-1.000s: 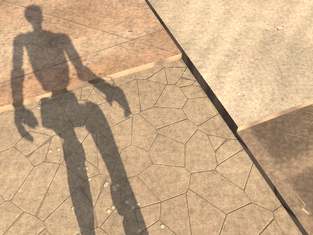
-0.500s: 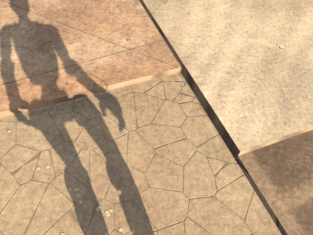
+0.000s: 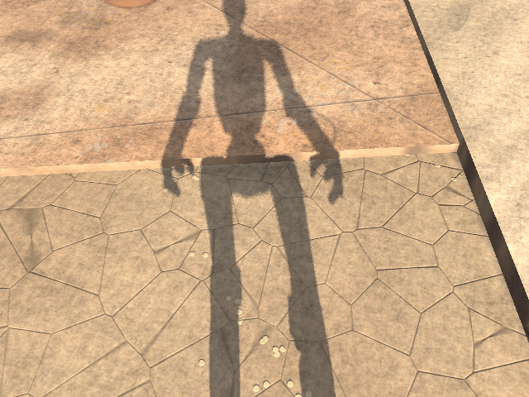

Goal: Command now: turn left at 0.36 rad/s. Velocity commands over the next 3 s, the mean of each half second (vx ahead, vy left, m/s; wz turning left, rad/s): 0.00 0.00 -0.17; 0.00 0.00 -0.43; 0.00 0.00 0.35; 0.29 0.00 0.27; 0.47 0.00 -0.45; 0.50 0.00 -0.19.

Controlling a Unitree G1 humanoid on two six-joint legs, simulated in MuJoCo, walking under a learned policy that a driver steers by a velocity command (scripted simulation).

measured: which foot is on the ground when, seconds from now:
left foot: up 0.00-0.10, down 0.12-0.56, up 0.58-1.00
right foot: down 0.00-0.12, up 0.14-0.54, down 0.56-1.00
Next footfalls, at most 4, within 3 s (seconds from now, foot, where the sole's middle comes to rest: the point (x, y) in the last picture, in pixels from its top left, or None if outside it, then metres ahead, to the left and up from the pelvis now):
0.12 left None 0.01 0.12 -0.78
0.56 right None -0.02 -0.09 -0.78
1.08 left None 0.04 0.09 -0.78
1.42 right None -0.04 -0.11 -0.78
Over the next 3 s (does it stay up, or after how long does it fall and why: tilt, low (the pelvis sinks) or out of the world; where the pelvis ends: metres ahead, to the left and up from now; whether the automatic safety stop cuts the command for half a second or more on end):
stays up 0.61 -0.09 -0.03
